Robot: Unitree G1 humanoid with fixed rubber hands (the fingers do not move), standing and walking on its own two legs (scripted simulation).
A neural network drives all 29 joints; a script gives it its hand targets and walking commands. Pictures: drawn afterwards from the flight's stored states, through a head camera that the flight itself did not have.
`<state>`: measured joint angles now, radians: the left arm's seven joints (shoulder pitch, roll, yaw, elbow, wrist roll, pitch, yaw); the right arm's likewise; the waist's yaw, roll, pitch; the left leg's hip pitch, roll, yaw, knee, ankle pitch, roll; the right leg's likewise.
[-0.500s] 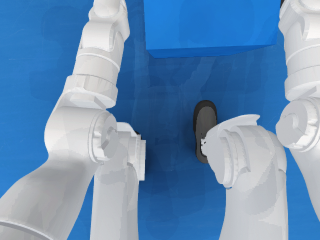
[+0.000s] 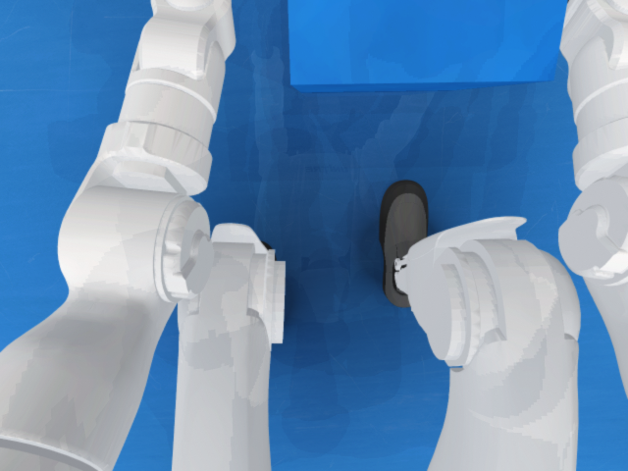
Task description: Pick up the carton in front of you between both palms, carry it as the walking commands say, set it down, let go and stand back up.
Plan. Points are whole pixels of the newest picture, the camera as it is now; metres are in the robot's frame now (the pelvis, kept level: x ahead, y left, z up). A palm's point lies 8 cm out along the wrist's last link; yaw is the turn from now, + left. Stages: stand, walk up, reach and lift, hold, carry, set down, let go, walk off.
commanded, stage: set down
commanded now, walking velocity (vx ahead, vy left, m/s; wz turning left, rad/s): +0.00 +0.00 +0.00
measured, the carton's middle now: out of the picture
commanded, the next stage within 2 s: let go in 1.22 s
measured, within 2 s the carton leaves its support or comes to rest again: neither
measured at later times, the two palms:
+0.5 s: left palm out of the picture +0.58 +0.07 -0.07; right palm out of the picture +0.52 -0.30 -0.08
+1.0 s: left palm out of the picture +0.58 +0.08 +0.07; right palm out of the picture +0.52 -0.31 +0.07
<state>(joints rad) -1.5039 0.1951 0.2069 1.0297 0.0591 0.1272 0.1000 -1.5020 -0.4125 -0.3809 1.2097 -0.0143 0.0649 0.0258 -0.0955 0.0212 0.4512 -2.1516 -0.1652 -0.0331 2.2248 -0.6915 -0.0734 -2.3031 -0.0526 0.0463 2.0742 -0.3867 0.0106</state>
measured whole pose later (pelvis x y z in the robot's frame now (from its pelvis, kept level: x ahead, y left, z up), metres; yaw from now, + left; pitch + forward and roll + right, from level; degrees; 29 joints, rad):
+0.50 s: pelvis +0.01 +0.00 +0.05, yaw +0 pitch +40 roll +4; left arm -1.39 0.25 0.17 0.92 -0.08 0.20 0.16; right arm -1.39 -0.42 -0.27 1.04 0.10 0.12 -0.02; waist -0.10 0.04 0.22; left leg -2.07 -0.12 0.00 2.05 -0.68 -0.05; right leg -2.24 -0.02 0.07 1.92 -0.38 0.02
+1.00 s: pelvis +0.03 -0.01 +0.17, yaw -1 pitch +47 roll +5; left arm -1.18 0.23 0.23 0.79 -0.05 0.22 0.10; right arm -1.16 -0.35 -0.31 0.82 0.03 0.20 0.01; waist -0.07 0.03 -0.02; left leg -1.82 -0.08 -0.03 1.59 -0.59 -0.05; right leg -1.98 -0.01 0.05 1.50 -0.34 -0.01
